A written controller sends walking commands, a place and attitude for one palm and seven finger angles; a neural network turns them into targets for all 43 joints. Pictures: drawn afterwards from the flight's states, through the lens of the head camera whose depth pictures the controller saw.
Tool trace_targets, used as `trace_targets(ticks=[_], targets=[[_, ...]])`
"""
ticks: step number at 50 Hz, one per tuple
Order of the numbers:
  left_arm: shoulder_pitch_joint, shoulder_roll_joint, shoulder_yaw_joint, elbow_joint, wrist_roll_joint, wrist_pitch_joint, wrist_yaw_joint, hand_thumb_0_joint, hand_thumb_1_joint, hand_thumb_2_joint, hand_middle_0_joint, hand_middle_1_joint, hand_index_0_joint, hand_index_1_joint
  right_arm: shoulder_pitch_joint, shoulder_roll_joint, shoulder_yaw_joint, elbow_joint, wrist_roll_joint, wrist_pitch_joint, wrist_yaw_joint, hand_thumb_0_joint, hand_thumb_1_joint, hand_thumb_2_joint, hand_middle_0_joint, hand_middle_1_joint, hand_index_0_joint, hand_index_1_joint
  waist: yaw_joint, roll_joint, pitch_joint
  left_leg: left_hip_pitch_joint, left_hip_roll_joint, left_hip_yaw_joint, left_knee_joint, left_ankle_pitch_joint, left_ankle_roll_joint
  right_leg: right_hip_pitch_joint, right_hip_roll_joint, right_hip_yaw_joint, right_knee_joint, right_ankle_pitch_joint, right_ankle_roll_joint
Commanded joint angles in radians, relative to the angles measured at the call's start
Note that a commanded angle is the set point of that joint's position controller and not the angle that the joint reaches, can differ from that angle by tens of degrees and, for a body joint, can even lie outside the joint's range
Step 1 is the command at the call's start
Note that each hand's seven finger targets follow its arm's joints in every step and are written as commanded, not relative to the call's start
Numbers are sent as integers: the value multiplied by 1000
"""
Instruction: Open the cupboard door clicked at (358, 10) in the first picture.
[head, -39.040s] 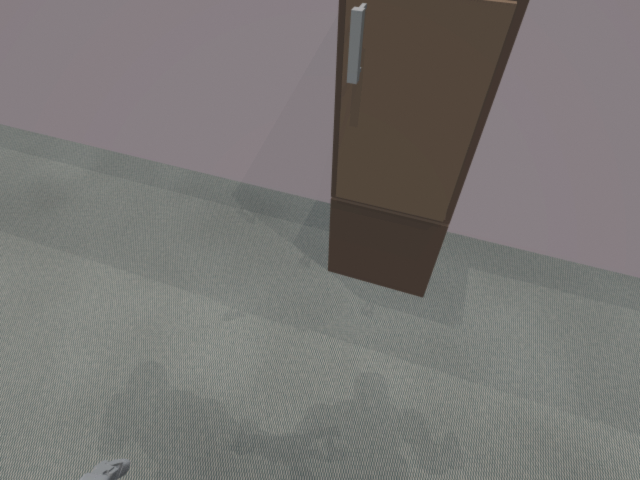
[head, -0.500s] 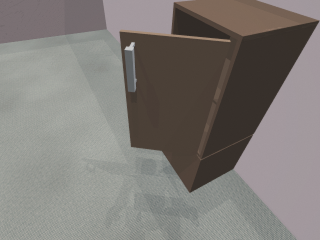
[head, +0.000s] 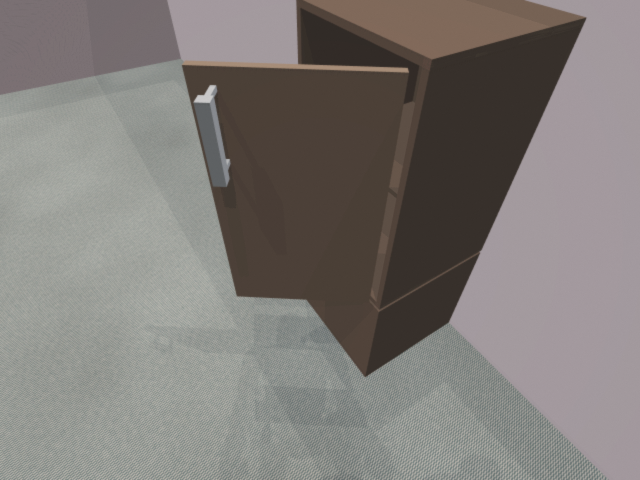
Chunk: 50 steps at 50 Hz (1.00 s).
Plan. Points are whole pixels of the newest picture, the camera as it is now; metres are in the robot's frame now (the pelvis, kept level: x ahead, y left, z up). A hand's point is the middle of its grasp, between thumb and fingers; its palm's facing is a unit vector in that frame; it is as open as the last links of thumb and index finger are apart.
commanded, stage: shuffle to correct the standing spot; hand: left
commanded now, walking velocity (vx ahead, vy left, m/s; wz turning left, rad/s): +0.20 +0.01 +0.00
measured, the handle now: (216, 137) +0.59 +0.21 +0.14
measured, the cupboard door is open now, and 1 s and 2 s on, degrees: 54 54 54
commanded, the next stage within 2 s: come to a stop and stand still in 0.06 s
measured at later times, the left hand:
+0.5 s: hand out of the picture +0.07 +0.20 -0.18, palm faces +0.03 -0.98 -0.18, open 7.3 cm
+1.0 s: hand out of the picture +0.04 +0.17 -0.18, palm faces +0.08 -0.99 -0.15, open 7.2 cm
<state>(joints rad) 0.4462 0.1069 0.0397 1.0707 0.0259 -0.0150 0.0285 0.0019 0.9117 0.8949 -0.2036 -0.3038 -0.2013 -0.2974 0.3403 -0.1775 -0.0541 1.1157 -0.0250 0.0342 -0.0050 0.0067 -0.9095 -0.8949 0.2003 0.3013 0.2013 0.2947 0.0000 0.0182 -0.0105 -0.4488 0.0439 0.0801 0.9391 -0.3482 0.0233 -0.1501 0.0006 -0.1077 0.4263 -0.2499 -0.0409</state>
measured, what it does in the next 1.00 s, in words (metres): steps on the spot: left foot, then right foot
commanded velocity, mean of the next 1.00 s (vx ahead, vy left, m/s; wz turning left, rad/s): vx -0.02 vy -0.02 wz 0.00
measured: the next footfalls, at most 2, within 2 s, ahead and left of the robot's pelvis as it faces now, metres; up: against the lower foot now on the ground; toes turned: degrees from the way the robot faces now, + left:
left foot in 0.24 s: +0.07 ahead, +0.10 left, +0.00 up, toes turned +4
right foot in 0.60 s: +0.09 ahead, -0.12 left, +0.00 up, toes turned -4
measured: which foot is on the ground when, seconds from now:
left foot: up 0.00-0.22, down 0.24-1.00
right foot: down 0.00-0.26, up 0.28-0.58, down 0.60-1.00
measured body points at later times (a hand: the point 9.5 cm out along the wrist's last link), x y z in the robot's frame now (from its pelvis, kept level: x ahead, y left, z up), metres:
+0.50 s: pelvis +0.06 +0.02 +0.00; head +0.08 +0.04 +0.45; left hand +0.07 +0.25 -0.17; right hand +0.07 -0.20 -0.15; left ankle +0.10 +0.11 -0.74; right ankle +0.05 -0.11 -0.72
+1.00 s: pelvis +0.03 +0.00 +0.00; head +0.02 +0.02 +0.45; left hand +0.04 +0.22 -0.17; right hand +0.04 -0.22 -0.15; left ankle +0.03 +0.10 -0.74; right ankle +0.05 -0.12 -0.74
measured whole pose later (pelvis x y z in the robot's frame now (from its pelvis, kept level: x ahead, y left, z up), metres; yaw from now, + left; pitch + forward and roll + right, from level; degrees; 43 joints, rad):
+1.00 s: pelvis +0.03 +0.00 +0.00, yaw +1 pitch -2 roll -1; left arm 0.29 0.16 0.03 1.07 0.02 0.01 0.03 0.01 0.94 0.89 -0.20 -0.30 -0.20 -0.30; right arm 0.27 -0.13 -0.02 1.12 -0.02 0.01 -0.03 0.01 -0.93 -0.89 0.20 0.30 0.20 0.29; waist 0.01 -0.03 0.02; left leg -0.19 0.01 0.07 0.47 -0.25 0.03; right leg -0.19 -0.02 -0.10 0.42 -0.20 0.00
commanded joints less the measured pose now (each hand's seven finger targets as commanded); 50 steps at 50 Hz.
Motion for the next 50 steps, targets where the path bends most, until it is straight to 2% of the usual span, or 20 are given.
trace_targets(ticks=[1, 7, 10, 11, 12, 13, 15, 18, 23, 27, 29, 31, 32, 33, 37, 40, 42, 44, 45, 50], targets=[[4, 121, 17, -43, 0, -38, 10, 0, 900, 900, -200, -300, -200, -300, -11, -16, -14, -81, 3, -37, 12, 0, -900, -900, 200, 300, 200, 300, -26, -110, 149, -146, 43, -14, 71, 66, -16, -48, -248, 218, -293, -134, -131], [32, 148, 31, -25, 10, -39, 3, 0, 900, 900, -200, -300, -200, -300, -54, 17, -10, -120, 8, -61, 15, 0, -900, -900, 200, 300, 200, 300, 6, -121, 155, -14, 43, 0, -222, 15, -8, -67, -276, 220, -247, -120, -151], [16, 110, 25, -23, 2, -24, 0, 0, 900, 900, -200, -300, -200, -300, 66, 22, 2, -71, 6, -81, 0, 0, -900, -900, 200, 300, 200, 300, -32, -67, 119, 233, 1, 35, -457, 134, -14, -134, -179, 133, -76, -63, -89], [38, 67, 13, -18, -1, -17, -2, 0, 900, 900, -200, -300, -200, -300, 120, -15, 2, -48, 5, -89, -10, 0, -900, -900, 200, 300, 200, 300, -33, 57, 95, 318, 64, -54, -530, 214, 0, -167, -119, 86, 66, -10, -50], [68, 30, 3, -25, -6, -12, -2, 0, 900, 900, -200, -300, -200, -300, 159, -84, -8, -41, -2, -89, -22, 0, -900, -900, 200, 300, 200, 300, -26, 208, 50, 384, 242, -278, -603, 333, 76, -257, -54, 12, 205, -121, 4], [59, 24, -4, -42, -4, -5, -1, 0, 900, 900, -200, -300, -200, -300, 167, -123, -16, -51, 3, -78, -34, 0, -900, -900, 200, 300, 200, 300, -21, 216, 42, 369, 350, -397, -655, 459, 158, -283, -35, 15, 317, -304, 29], [-2, 25, -4, -36, 1, 14, 4, 0, 900, 900, -200, -300, -200, -300, 61, -84, 5, -58, -3, -74, -47, 0, -900, -900, 200, 300, 200, 300, -6, 153, 93, 197, 316, -315, -700, 445, 157, -208, -77, 93, 418, -274, 30], [-11, 30, -5, -29, -6, 24, 1, 0, 900, 900, -200, -300, -200, -300, -10, -71, 12, -64, 5, -71, -52, 0, -900, -900, 200, 300, 200, 300, 13, 81, 69, 208, 273, -186, -645, 692, 148, -147, -88, 84, 331, -178, 51], [-55, 66, 12, -73, -3, 52, 3, 0, 900, 900, -200, -300, -200, -300, -10, -124, -21, -71, 5, -50, -56, 0, -900, -900, 200, 300, 200, 300, -2, 84, 2, 266, 293, -162, -599, 739, 165, -150, -59, 67, 322, -160, 53], [-43, 66, 19, -87, 0, 53, 1, 0, 900, 900, -200, -300, -200, -300, -50, -130, -33, -83, 3, -33, -46, 0, -900, -900, 200, 300, 200, 300, 15, 102, -8, 196, 252, -128, -565, 511, 125, -60, -45, 44, 175, -39, 52], [-13, 95, 23, -88, 5, 41, 4, 0, 900, 900, -200, -300, -200, -300, -63, -95, -31, -89, 9, -27, -36, 0, -900, -900, 200, 300, 200, 300, 35, 15, -1, 115, 173, -80, -482, 268, 58, 29, -75, 87, -10, 102, 45], [-78, 192, 26, -109, 5, 27, 10, 0, 900, 900, -200, -300, -200, -300, -61, -6, -13, -114, 17, -10, -24, 0, -900, -900, 200, 300, 200, 300, 4, -264, 46, 55, 2, 34, -311, -66, -28, -77, -305, 315, -156, 153, -69], [-110, 195, 22, -124, 4, 27, 10, 0, 900, 900, -200, -300, -200, -300, -82, -7, -15, -116, 13, -1, -20, 0, -900, -900, 200, 300, 200, 300, 11, -213, 44, 100, 2, -6, -206, -112, -27, -154, -324, 310, -185, 71, -120], [-140, 181, 25, -130, 7, 24, 16, 0, 900, 900, -200, -300, -200, -300, -89, 0, -15, -119, 11, 7, -18, 0, -900, -900, 200, 300, 200, 300, 0, -244, 47, 90, 10, -32, -146, -116, -21, -173, -293, 305, -203, 43, -124], [-185, 169, 22, -131, 2, 18, 11, 0, 900, 900, -200, -300, -200, -300, -40, -4, -6, -82, 11, -1, -14, 0, -900, -900, 200, 300, 200, 300, -18, -173, 67, 92, 3, -36, -143, -61, -28, -126, -229, 202, -154, 119, -121], [-162, 165, 19, -111, -6, 18, 11, 0, 900, 900, -200, -300, -200, -300, 3, 10, 7, -59, 12, -16, -19, 0, -900, -900, 200, 300, 200, 300, -24, -105, 47, 243, 5, -29, -462, 99, -33, -128, -196, 181, -76, 87, -77], [-114, 108, 7, -90, -17, 19, 4, 0, 900, 900, -200, -300, -200, -300, -11, -37, 12, -54, 6, -40, -27, 0, -900, -900, 200, 300, 200, 300, 12, 98, 58, 244, 115, -179, -597, 274, 13, -126, -94, 126, -11, 67, -1], [-95, 94, -1, -66, -13, 14, 4, 0, 900, 900, -200, -300, -200, -300, -73, -56, 16, -57, 4, -44, -28, 0, -900, -900, 200, 300, 200, 300, 38, 75, 45, 156, 129, -184, -614, 246, 32, -2, -84, 104, -31, 108, 28], [-101, 100, -3, -46, -11, 13, 5, 0, 900, 900, -200, -300, -200, -300, -76, -44, 20, -45, 8, -48, -28, 0, -900, -900, 200, 300, 200, 300, 33, 112, 49, 155, 111, -169, -628, 247, 25, 23, -93, 99, -25, 136, 30], [-79, 104, -14, -7, -10, 8, 2, 0, 900, 900, -200, -300, -200, -300, -46, -37, 27, -26, 12, -43, -28, 0, -900, -900, 200, 300, 200, 300, 21, 28, 82, 166, 78, -136, -664, 93, 6, 15, -108, 116, -93, 91, 31]])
